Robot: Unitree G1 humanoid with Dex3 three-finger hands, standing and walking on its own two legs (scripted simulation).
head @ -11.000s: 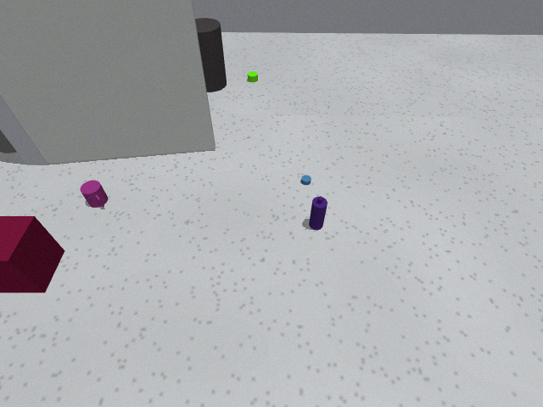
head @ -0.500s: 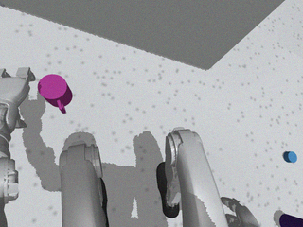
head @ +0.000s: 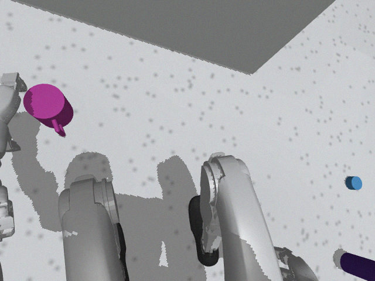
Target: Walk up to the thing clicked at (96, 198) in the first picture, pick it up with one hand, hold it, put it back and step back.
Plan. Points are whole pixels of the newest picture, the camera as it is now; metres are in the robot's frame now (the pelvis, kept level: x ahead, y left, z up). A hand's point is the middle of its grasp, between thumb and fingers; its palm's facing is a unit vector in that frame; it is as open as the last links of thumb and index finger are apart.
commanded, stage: rise first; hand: left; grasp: from above
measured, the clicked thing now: (53, 113) +0.51 +0.27 -0.29
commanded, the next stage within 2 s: approach in 1.86 s
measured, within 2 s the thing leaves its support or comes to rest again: neither
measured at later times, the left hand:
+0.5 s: hand (10, 118) +0.46 +0.31 -0.17, palm faces -0.45 -0.07 -0.89, open 14.0 cm
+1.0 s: hand (13, 112) +0.48 +0.31 -0.18, palm faces -0.46 -0.07 -0.89, open 14.0 cm
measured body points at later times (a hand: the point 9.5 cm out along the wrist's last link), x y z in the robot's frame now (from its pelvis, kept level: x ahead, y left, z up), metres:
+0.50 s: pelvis +0.00 +0.00 -0.01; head +0.24 +0.07 +0.36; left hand +0.48 +0.31 -0.12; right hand +0.05 -0.28 -0.11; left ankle +0.07 +0.13 -0.31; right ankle +0.10 -0.14 -0.31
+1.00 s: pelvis +0.00 +0.00 -0.01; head +0.25 +0.08 +0.35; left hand +0.49 +0.31 -0.13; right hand +0.03 -0.27 -0.11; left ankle +0.07 +0.13 -0.31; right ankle +0.10 -0.14 -0.31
